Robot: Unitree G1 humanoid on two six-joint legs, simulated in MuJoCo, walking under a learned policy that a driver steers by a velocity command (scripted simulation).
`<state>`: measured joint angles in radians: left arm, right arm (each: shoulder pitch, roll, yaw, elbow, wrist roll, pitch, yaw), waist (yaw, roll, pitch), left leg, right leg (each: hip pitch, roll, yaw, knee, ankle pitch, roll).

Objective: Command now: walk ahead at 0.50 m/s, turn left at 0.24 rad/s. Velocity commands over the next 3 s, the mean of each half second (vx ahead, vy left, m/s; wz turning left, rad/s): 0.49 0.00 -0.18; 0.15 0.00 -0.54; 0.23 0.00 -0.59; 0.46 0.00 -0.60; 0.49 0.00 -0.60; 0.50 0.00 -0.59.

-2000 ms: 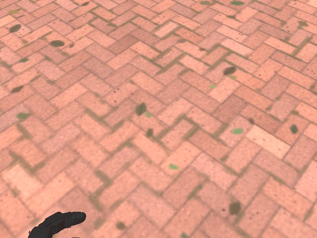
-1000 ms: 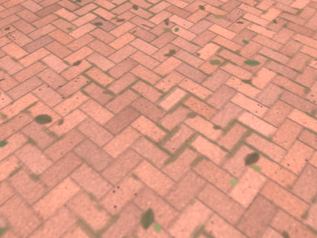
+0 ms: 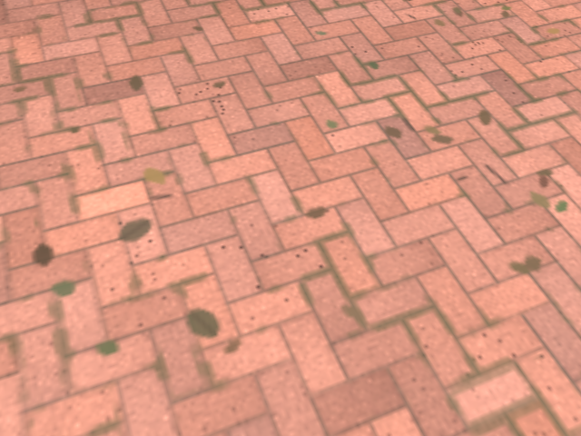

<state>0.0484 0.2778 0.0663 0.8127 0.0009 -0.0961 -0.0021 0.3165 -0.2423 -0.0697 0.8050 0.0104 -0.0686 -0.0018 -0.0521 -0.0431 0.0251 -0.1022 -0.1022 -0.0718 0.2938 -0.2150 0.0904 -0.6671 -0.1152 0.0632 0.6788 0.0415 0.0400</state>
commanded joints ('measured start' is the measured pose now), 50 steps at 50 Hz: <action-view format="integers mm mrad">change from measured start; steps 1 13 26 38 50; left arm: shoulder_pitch -114 262 315 319 192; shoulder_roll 53 140 163 190 119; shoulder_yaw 1 31 39 46 29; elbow -80 -10 -23 -118 -224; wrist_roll -10 -26 -29 -29 -14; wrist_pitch -17 -10 43 127 152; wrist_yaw -13 -42 21 37 6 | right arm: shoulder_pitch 46 -33 -308 -199 -251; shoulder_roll -165 -166 -80 -106 -209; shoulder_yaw -39 -11 -2 -1 -39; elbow -26 -74 -180 -196 -144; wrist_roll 3 15 -20 -26 -16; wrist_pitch -13 -51 -38 20 56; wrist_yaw -5 4 -6 -15 -19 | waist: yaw -32 138 109 55 54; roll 131 -72 -50 111 187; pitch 10 -150 -54 -202 -138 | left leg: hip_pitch -54 -679 -381 81 -117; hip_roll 243 115 68 432 407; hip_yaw -119 -49 35 -288 24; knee -91 1004 284 84 -21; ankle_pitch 193 -222 295 389 221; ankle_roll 129 -49 -139 147 147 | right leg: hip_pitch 93 856 430 10 281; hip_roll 47 -173 49 110 54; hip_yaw -44 545 169 54 -80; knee -110 -398 -374 627 140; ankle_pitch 108 -406 244 -600 -371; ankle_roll -13 -327 -212 44 -4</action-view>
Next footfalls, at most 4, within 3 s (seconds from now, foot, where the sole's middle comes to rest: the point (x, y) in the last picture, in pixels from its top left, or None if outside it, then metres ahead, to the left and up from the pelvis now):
0.18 right None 0.29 -0.14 -0.78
0.66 left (276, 392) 0.58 0.00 -0.78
1.10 right None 0.42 -0.21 -0.78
1.54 left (324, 350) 0.68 -0.12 -0.78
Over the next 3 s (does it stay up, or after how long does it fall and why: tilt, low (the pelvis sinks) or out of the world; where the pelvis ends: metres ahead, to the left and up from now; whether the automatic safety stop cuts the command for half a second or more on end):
stays up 0.79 -0.86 -0.02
